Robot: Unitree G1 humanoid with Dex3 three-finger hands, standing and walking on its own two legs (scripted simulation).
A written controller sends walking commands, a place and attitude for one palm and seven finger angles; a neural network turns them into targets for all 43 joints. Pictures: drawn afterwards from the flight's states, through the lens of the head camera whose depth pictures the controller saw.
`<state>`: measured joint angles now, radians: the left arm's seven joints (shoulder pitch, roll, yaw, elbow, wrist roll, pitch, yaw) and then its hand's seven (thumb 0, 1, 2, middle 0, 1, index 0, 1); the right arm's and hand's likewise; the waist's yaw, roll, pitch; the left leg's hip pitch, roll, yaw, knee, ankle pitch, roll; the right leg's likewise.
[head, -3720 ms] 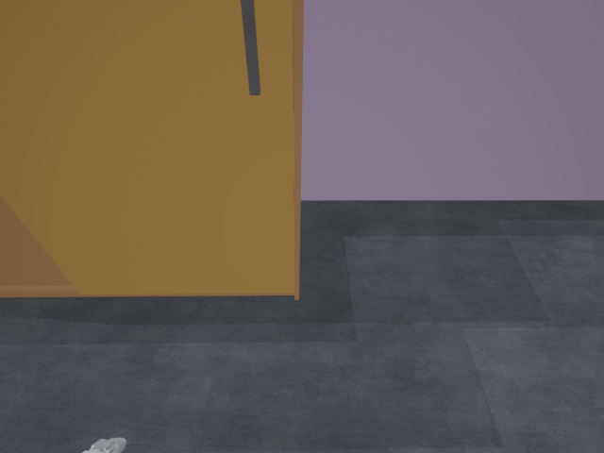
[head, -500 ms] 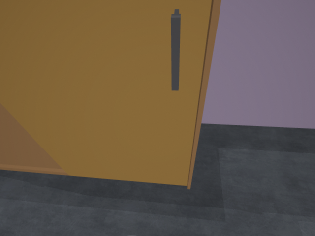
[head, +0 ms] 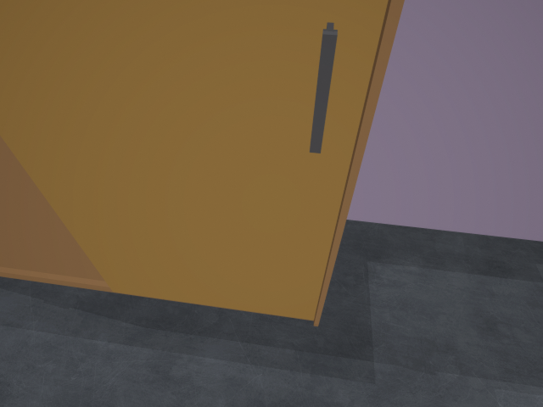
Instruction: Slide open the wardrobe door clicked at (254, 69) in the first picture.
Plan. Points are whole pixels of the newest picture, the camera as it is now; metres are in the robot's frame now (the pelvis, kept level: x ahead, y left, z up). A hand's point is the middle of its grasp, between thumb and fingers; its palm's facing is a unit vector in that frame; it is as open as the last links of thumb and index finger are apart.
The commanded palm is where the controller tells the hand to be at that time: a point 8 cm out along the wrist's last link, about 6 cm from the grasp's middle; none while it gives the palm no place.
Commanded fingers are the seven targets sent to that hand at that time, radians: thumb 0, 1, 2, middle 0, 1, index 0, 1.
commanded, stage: come to a stop and stand still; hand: right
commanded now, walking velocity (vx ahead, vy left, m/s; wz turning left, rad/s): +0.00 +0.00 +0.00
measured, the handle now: (322, 92) +0.55 -0.04 +0.21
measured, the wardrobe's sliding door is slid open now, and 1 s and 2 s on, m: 0.00 0.00 0.00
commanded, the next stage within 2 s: look again from close up in 0.26 s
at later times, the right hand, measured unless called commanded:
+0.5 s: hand out of the picture +0.01 -0.18 -0.18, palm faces +0.04 +0.98 -0.21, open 7.4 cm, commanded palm none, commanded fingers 0.00 -0.90 -0.90 0.20 0.30 0.20 0.30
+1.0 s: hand out of the picture +0.02 -0.24 -0.17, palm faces +0.00 +0.95 -0.30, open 7.4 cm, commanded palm none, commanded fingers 0.00 -0.90 -0.90 0.20 0.30 0.20 0.30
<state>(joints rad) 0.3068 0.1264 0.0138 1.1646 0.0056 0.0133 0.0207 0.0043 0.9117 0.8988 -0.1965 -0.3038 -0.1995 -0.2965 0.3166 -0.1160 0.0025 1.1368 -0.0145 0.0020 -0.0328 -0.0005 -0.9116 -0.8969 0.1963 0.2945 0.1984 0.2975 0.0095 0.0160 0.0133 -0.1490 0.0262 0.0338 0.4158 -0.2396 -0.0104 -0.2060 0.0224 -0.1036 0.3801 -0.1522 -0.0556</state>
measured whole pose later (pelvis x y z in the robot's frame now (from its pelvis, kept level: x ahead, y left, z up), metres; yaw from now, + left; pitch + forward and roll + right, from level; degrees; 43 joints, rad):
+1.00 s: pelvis -0.03 -0.01 +0.00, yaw -2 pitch -3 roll +1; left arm 0.21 0.30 0.01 1.01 0.01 0.01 -0.02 0.01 0.90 0.90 -0.20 -0.30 -0.20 -0.30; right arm 0.27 -0.32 0.00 0.99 -0.02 -0.01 -0.01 0.00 -0.91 -0.90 0.20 0.29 0.20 0.30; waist 0.00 0.01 0.00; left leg -0.17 0.03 0.06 0.42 -0.21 -0.02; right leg -0.25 0.02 -0.08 0.42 -0.13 -0.07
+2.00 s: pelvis -0.03 -0.02 +0.00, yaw -1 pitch -2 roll +1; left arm 0.31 0.14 0.02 1.11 0.00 0.02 0.01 0.00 0.91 0.90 -0.20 -0.30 -0.20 -0.30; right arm 0.42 -0.13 0.00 1.09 -0.03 -0.01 -0.04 0.00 -0.91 -0.90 0.20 0.29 0.20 0.30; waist 0.00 0.00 0.00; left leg -0.19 0.04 0.04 0.43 -0.20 -0.03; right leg -0.26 0.03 -0.09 0.41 -0.13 -0.07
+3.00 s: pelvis -0.01 +0.00 +0.00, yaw +0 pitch -1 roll +1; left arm 0.30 0.13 0.01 1.12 0.00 0.00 0.01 0.00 0.91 0.90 -0.20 -0.30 -0.20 -0.30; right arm 0.36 -0.12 0.00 1.09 -0.02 -0.02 -0.04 0.00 -0.91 -0.90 0.20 0.29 0.20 0.30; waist 0.01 0.01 0.01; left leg -0.16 0.02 0.04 0.41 -0.23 -0.01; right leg -0.24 0.02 -0.09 0.41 -0.16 -0.06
